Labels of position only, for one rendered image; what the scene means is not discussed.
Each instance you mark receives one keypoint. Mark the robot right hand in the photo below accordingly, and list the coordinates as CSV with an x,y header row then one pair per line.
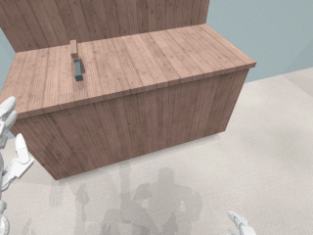
x,y
240,223

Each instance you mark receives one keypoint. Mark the counter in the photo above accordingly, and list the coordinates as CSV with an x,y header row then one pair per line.
x,y
155,76

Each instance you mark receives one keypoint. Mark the robot left hand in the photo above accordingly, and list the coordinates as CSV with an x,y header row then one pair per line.
x,y
17,167

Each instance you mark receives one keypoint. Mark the tap lever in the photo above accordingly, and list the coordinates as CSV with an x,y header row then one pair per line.
x,y
77,70

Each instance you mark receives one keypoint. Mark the robot left forearm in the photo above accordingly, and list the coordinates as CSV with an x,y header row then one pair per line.
x,y
4,222

